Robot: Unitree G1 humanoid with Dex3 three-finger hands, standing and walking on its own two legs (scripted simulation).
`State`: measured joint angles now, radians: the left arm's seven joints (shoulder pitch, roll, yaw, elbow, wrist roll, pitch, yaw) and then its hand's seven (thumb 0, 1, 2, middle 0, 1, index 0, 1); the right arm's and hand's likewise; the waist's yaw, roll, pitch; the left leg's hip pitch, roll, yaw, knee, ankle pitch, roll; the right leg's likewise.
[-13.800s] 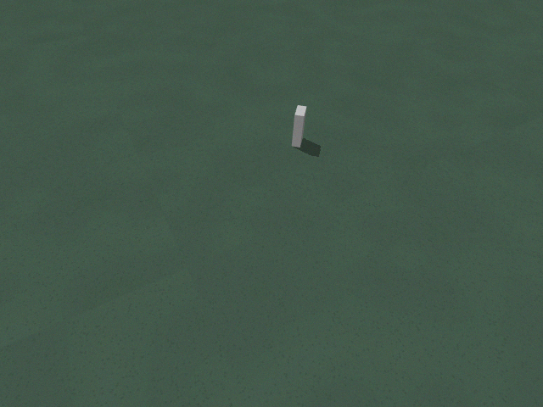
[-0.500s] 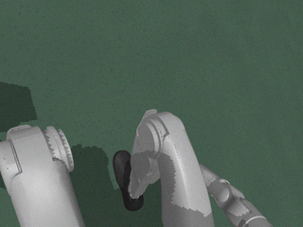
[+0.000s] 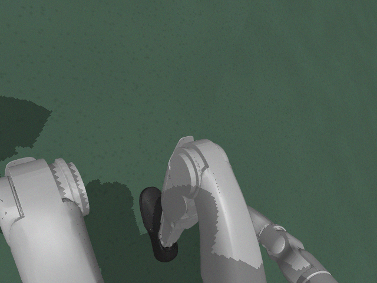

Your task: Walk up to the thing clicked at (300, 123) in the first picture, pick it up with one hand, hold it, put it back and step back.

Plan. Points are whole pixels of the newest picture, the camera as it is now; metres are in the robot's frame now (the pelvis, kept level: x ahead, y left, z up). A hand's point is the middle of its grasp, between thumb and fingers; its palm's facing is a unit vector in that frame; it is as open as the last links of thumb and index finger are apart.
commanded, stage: close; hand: left
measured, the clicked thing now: out of the picture +0.45 +0.32 -0.17
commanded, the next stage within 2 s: settle in 0.08 s
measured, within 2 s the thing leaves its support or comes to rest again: leaves its support in 0.36 s
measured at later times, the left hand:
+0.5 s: hand out of the picture +0.40 +0.33 -0.14, palm faces +0.46 -0.89 +0.03, open 9.4 cm
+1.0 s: hand out of the picture +0.36 +0.34 -0.02, palm faces +0.41 -0.91 -0.03, open 9.5 cm
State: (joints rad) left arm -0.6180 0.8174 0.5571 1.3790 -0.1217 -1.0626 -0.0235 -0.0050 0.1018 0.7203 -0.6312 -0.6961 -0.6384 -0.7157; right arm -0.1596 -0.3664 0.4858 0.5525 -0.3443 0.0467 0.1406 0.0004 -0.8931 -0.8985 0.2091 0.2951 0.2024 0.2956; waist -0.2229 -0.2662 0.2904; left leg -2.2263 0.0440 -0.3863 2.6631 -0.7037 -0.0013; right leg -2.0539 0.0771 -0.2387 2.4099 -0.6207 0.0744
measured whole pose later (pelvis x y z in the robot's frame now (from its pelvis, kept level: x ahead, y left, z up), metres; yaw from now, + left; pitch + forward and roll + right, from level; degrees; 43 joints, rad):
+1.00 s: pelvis +0.01 -0.01 +0.03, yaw +6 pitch +24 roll -12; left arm -0.41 0.52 0.43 0.73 -0.18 -0.68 -0.15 -0.01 -0.54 1.12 -0.88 -1.26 -0.88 -1.26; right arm 0.01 -0.30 0.16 0.61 -0.13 0.07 0.11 0.00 -0.91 -0.90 0.21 0.29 0.20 0.29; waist -0.09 -0.08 0.00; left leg -2.26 0.04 -0.23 2.49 -0.68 0.00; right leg -2.12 0.01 -0.14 2.35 -0.67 0.04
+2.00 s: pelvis +0.06 +0.00 +0.35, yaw +15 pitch +20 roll -4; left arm -0.11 0.24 0.21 0.24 -0.18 -0.27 -0.01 -0.01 -0.61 1.14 -0.92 -1.30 -0.93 -1.28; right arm 0.20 -0.22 -0.01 0.59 0.03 -0.05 -0.04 0.01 -0.93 -0.90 0.20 0.30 0.20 0.30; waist -0.03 0.02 -0.15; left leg -1.19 0.05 -0.04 1.41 -0.58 0.00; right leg -1.12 -0.03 -0.05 1.34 -0.57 0.03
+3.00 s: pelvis +0.10 +0.01 +0.44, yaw +16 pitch +9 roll -2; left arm -0.13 0.18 0.17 0.37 -0.17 -0.31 0.00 -0.01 -0.50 1.01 -0.91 -1.24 -0.92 -1.22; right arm 0.24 -0.21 0.00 0.65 0.00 -0.03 -0.03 0.01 -0.93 -0.90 0.20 0.30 0.20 0.30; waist -0.02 0.01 -0.05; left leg -0.65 0.05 0.00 0.93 -0.44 -0.01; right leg -0.60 -0.03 -0.04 0.88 -0.43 0.03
